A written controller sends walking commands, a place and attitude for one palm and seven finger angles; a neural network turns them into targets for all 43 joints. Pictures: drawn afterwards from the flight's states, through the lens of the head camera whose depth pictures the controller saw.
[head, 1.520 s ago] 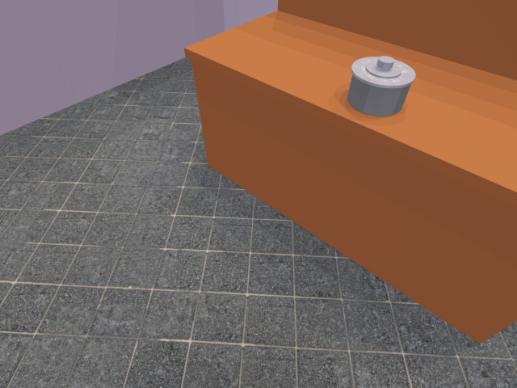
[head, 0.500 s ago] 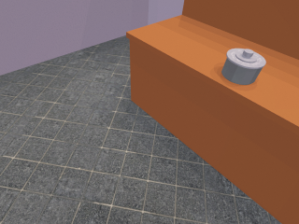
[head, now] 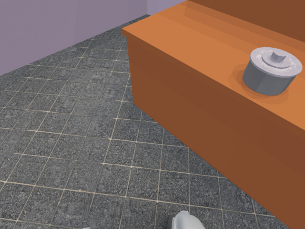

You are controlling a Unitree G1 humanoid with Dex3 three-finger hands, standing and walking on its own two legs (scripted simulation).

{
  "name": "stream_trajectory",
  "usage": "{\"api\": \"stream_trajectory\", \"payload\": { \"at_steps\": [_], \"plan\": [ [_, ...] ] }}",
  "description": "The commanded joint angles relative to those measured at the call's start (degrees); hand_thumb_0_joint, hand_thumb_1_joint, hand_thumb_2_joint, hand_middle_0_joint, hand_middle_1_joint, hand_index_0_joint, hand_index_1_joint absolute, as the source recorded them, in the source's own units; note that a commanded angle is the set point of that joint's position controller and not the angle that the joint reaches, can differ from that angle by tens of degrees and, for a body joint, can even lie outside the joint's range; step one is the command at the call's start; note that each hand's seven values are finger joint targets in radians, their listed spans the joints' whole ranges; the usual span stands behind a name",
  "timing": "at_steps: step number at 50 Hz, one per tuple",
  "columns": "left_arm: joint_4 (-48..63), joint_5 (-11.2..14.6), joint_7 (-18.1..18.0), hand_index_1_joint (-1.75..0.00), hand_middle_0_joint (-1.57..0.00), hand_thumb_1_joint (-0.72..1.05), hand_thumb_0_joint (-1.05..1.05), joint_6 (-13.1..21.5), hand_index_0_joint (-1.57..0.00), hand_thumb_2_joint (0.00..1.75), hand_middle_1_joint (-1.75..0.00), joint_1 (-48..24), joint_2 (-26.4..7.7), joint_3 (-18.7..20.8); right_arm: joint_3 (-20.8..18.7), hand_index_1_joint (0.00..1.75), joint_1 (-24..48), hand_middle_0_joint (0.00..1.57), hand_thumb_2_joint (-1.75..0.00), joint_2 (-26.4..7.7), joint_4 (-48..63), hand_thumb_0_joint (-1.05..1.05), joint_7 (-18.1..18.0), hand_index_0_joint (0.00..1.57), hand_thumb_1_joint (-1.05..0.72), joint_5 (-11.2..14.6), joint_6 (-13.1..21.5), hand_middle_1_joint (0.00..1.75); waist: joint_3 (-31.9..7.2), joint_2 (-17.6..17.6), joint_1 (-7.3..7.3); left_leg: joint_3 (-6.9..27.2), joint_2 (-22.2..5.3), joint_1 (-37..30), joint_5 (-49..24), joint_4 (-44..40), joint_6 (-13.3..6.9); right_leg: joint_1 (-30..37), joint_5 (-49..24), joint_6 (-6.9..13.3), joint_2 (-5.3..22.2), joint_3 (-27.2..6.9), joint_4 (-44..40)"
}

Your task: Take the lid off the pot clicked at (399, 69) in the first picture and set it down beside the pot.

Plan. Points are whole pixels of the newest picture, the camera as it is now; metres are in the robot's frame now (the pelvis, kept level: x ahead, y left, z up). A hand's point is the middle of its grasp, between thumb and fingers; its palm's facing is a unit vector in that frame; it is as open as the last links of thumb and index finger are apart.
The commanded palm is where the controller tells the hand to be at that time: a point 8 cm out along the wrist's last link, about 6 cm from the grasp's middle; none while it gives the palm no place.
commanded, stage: turn to face it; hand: left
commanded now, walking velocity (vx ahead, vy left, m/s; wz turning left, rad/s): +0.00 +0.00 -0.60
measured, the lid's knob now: (279, 55) +0.71 -0.48 +0.06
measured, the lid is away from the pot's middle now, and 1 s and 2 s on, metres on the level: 0.00 0.00 0.00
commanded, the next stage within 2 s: take the last steps up to it in 1.30 s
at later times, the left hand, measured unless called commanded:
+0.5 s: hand (90, 220) +0.18 +0.20 -0.17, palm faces -0.07 -0.98 -0.20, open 7.4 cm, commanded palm none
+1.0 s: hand (123, 174) +0.31 +0.11 -0.15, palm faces -0.48 -0.83 -0.28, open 7.4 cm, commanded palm none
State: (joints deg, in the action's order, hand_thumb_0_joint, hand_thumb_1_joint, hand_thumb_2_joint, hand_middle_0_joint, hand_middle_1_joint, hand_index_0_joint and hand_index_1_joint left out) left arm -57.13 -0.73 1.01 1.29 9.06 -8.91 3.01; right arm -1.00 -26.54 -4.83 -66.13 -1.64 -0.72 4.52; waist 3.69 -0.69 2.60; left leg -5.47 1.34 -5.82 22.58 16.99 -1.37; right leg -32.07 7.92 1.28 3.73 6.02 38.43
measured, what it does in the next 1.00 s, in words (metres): walks ahead, turning right: right foot, then left foot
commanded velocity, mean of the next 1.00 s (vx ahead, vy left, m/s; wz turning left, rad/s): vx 0.00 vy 0.00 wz -0.57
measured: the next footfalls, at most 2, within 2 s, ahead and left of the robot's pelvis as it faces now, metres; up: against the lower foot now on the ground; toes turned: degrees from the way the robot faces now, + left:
right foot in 0.06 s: +0.19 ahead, -0.11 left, +0.00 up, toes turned -7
left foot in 0.50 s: +0.19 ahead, +0.12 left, +0.00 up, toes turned -11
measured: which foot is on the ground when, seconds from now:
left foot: down 0.00-0.06, up 0.08-0.48, down 0.50-0.92, up 0.94-1.00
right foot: up 0.00-0.04, down 0.06-0.50, up 0.52-0.90, down 0.92-1.00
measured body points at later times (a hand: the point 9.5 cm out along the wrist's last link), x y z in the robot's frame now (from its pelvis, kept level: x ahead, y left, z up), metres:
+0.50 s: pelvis +0.11 +0.01 +0.00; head +0.13 +0.02 +0.45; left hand +0.18 +0.25 -0.16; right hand +0.20 -0.25 -0.12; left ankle +0.15 +0.12 -0.73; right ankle +0.15 -0.10 -0.73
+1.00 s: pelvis +0.11 -0.02 +0.00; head +0.13 -0.06 +0.44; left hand +0.33 +0.15 -0.13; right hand -0.02 -0.24 -0.17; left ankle +0.14 +0.12 -0.69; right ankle +0.06 -0.10 -0.73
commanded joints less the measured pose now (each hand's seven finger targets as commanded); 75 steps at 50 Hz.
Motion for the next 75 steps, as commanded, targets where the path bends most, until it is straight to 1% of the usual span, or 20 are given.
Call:
{"api": "stream_trajectory", "payload": {
  "at_steps": [1, 2, 3, 4, 7, 10, 16, 23, 24, 26, 31, 40, 44, 45, 46, 47, 54, 66, 69, 75],
  "plan": [
    [-1.02, -0.86, -0.78, -0.3, -0.2, 0.9, 0.0, 1.73, -0.2, 0.9, -0.3, 14.09, -4.76, 1.48, -2.92, 0.3, -1.54, 0.2, -0.9, -11.66, 1.47, 0.0, -1.16, 0.2, -0.9, 0.05, 0.21, 0.3, -2.16, 5.13, -7.45, 0.38, -13.48, 8.54, -50.55, 17.64, -3.54, 21.07, -4.92, 2.57, -4.25, 2.0, -6.95],
    [-2.77, -1.36, -1.28, -0.3, -0.2, 0.9, 0.0, 2.56, -0.2, 0.9, -0.3, 20.67, -8.62, 2.52, -2.87, 0.3, -2.19, 0.2, -0.9, -10.57, 2.07, 0.0, -0.77, 0.2, -0.9, 0.47, 0.06, 0.3, -7.43, -1.58, -9.92, -1.13, -10.04, 17.27, -37.38, 33.44, -1.29, 33.34, -15.99, 5.17, 2.12, -5.52, -7.35],
    [-3.05, -1.16, -1.88, -0.3, -0.2, 0.9, 0.0, 3.03, -0.2, 0.9, -0.3, 24.41, -14.34, 3.93, -2.57, 0.3, -6.43, 0.2, -0.9, -7.22, 3.4, 0.0, -0.59, 0.2, -0.9, 1.29, 0.53, 0.3, -16.11, -15.62, -8.58, -2.1, 0.61, 31.55, 4.32, 54.9, 1.52, 45.46, -39.26, 13.73, 19.28, -32.57, -10.65],
    [-2.01, 0.42, -2.3, -0.3, -0.2, 0.9, 0.0, 2.38, -0.2, 0.9, -0.3, 22.09, -14.63, 3.83, -2.69, 0.3, -4.45, 0.2, -0.9, -8.85, 4.25, 0.0, -1.35, 0.2, -0.9, 1.3, 0.0, 0.3, -15.87, -11.03, -7.56, 5.54, -1.03, 32.01, 12.14, 62.44, 1.22, 40.49, -42.72, 17.89, 22.17, -35.27, -15.19],
    [1.67, 0.22, -2.91, -0.3, -0.2, 0.9, 0.0, 1.61, -0.2, 0.9, -0.3, 9.54, -9.15, 2.67, -2.26, 0.3, 6.01, 0.2, -0.9, -7.97, 7.18, 0.0, -0.68, 0.2, -0.9, 0.25, -1.59, 0.3, -4.45, -2.02, -4.07, 7.11, -7.35, 34.54, 3.68, 59.54, 2.25, 20.72, -24.08, 15.25, 15.63, -24.52, -19.89],
    [3.08, -0.45, -3.12, -0.3, -0.2, 0.9, 0.0, 1.31, -0.2, 0.9, -0.3, 4.66, -8.64, 2.51, -2.05, 0.3, 4.69, 0.2, -0.9, -5.93, 7.68, 0.0, -0.47, 0.2, -0.9, -0.25, -3.87, 0.3, -6.7, -0.64, -0.45, 5.21, -7.59, 27.67, 2.48, 47.11, 3.72, 11.33, -21.87, 11.39, 10.9, -16.45, -20.56],
    [4.37, -0.71, -1.7, -0.3, -0.2, 0.9, 0.0, -0.56, -0.2, 0.9, -0.3, 5.31, -10.86, 3.37, -2.5, 0.3, 10.91, 0.2, -0.9, -8.3, 12.41, 0.0, 0.03, 0.2, -0.9, -0.36, -4.87, 0.3, -6.82, -5.59, -2.02, 3.2, -5.08, 27.74, -1.7, 33.49, 4.65, 11.06, -1.68, 9.82, 6.62, -21.04, -22.88],
    [6.6, -0.22, -1.48, -0.3, -0.2, 0.9, 0.0, -2.06, -0.2, 0.9, -0.3, 4.65, -12.49, 4.27, -2.99, 0.3, 11.43, 0.2, -0.9, -10.83, 15.15, 0.0, -0.88, 0.2, -0.9, 0.51, -3.75, 0.3, -8.29, -5.87, -1.72, 4.0, -2.76, 15.7, -5.2, 11.77, 4.01, 11.7, -4.67, 6.58, 5.04, -26.4, -16.96],
    [7.37, 0.07, -1.41, -0.3, -0.2, 0.9, 0.0, -2.27, -0.2, 0.9, -0.3, 4.29, -10.86, 3.92, -3.3, 0.3, 9.52, 0.2, -0.9, -12.71, 14.93, 0.0, -1.19, 0.2, -0.9, 0.51, -3.25, 0.3, -8.74, -0.71, -0.64, 6.98, -6.61, 7.82, -7.69, 4.78, 3.07, 5.7, -1.08, 3.76, 1.21, -23.02, -12.04],
    [9.01, -0.18, -0.64, -0.3, -0.2, 0.9, 0.0, -2.19, -0.2, 0.9, -0.3, 3.63, -8.37, 3.5, -4.49, 0.3, 10.77, 0.2, -0.9, -19.47, 16.99, 0.0, -1.11, 0.2, -0.9, -0.37, -3.53, 0.3, -4.3, 16.44, -0.66, 26.93, -29.2, 8.5, -18.47, -3.65, -6.2, -6.93, 23.9, -2.59, -7.2, -7.77, 13.77],
    [5.71, -0.63, 0.43, -0.3, -0.2, 0.9, 0.0, -3.82, -0.2, 0.9, -0.3, 8.42, -8.79, 4.28, -2.32, 0.3, 18.02, 0.2, -0.9, -13.5, 18.56, 0.0, -1.39, 0.2, -0.9, -0.58, -3.04, 0.3, -2.93, 9.64, -4.87, 5.61, -17.9, 15.85, -29.35, 0.1, -4.31, -2.51, 12.55, -4.59, -3.41, -8.02, 31.59],
    [8.68, -0.17, 0.9, -0.3, -0.2, 0.9, 0.0, -4.04, -0.2, 0.9, -0.3, -0.02, -6.55, 2.67, -4.53, 0.3, 9.62, 0.2, -0.9, -16.71, 14.56, 0.0, -0.6, 0.2, -0.9, -0.8, -3.79, 0.3, -4.18, 12.8, -0.12, -0.11, -20.93, 9.14, -36.41, 4.87, -6.17, 4.98, 17.4, -4.14, -1.68, -1.33, 8.14],
    [8.07, -0.42, 0.7, -0.3, -0.2, 0.9, 0.0, -2.57, -0.2, 0.9, -0.3, 2.84, -7.91, 2.71, -5.3, 0.3, 9.33, 0.2, -0.9, -17.52, 13.93, 0.0, 0.05, 0.2, -0.9, -0.55, -4.12, 0.3, -6.84, 9.45, -2.04, -4.26, -20.44, 12.97, -33.4, 14.0, -1.86, 17.24, 6.97, -1.62, -3.33, 0.49, -8.69],
    [7.01, -0.58, 0.29, -0.3, -0.2, 0.9, 0.0, -1.91, -0.2, 0.9, -0.3, 6.85, -10.77, 3.37, -4.98, 0.3, 8.94, 0.2, -0.9, -16.39, 14.2, 0.0, 0.38, 0.2, -0.9, -0.08, -4.2, 0.3, -9.5, 3.21, -4.3, -6.51, -18.77, 20.52, -25.63, 22.69, 1.57, 28.53, -2.47, 0.22, 0.51, -4.45, -15.57],
    [6.07, -1.05, -0.87, -0.3, -0.2, 0.9, 0.0, -1.34, -0.2, 0.9, -0.3, 10.36, -18.3, 4.87, -3.5, 0.3, 10.11, 0.2, -0.9, -11.43, 16.51, 0.0, 0.73, 0.2, -0.9, 0.22, -4.41, 0.3, -10.71, -16.39, -6.07, -8.62, -10.44, 38.21, 6.71, 36.36, 5.24, 38.81, -20.46, 6.23, 16.0, -26.1, -18.75],
    [5.54, 0.13, -1.7, -0.3, -0.2, 0.9, 0.0, -1.84, -0.2, 0.9, -0.3, 13.15, -19.85, 5.25, -3.24, 0.3, 14.34, 0.2, -0.9, -12.22, 18.18, 0.0, 0.0, 0.2, -0.9, -0.08, -4.97, 0.3, -11.08, -14.37, -8.06, -0.09, -8.05, 40.54, 15.31, 45.18, 5.12, 35.29, -33.79, 11.37, 20.39, -28.72, -16.98],
    [8.36, -0.19, -2.18, -0.3, -0.2, 0.9, 0.0, -1.37, -0.2, 0.9, -0.3, 1.48, -12.93, 3.18, -3.49, 0.3, 10.7, 0.2, -0.9, -11.66, 13.82, 0.0, 0.21, 0.2, -0.9, -0.38, -5.97, 0.3, -5.75, -4.44, -1.65, 3.67, -7.71, 34.81, -0.38, 44.13, 6.16, 21.93, -20.26, 9.43, 8.74, -16.37, -18.2],
    [6.92, 0.21, -2.04, -0.3, -0.2, 0.9, 0.0, -2.29, -0.2, 0.9, -0.3, 1.43, -12.5, 3.23, -2.83, 0.3, 7.89, 0.2, -0.9, -11.03, 13.33, 0.0, -0.85, 0.2, -0.9, 0.38, -4.57, 0.3, -6.91, -5.96, -0.79, 3.0, -3.55, 16.51, -9.15, 10.52, 4.01, 18.16, -16.66, 7.2, 5.61, -22.61, -13.73],
    [8.25, 0.4, -1.67, -0.3, -0.2, 0.9, 0.0, -2.63, -0.2, 0.9, -0.3, 3.29, -6.74, 2.14, -3.73, 0.3, 6.71, 0.2, -0.9, -18.6, 14.44, 0.0, -0.77, 0.2, -0.9, -0.2, -4.09, 0.3, -4.98, 17.89, -1.25, 24.57, -25.89, 11.84, -29.5, -1.06, -6.49, 4.3, 22.75, -1.08, -6.78, -7.43, 7.67],
    [4.68, -0.95, 0.43, -0.3, -0.2, 0.9, 0.0, -2.66, -0.2, 0.9, -0.3, 3.72, -7.27, 2.49, -1.87, 0.3, 8.61, 0.2, -0.9, -13.53, 13.3, 0.0, -1.14, 0.2, -0.9, -1.04, -2.78, 0.3, -1.36, 8.37, -1.29, 12.94, -17.03, 12.54, -6.05, -6.19, -5.57, -1.42, 12.69, -2.0, -3.36, -7.91, 24.44]
  ]
}}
